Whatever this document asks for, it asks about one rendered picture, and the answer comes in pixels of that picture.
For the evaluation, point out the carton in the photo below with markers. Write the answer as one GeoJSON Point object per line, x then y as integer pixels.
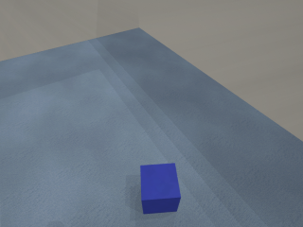
{"type": "Point", "coordinates": [160, 191]}

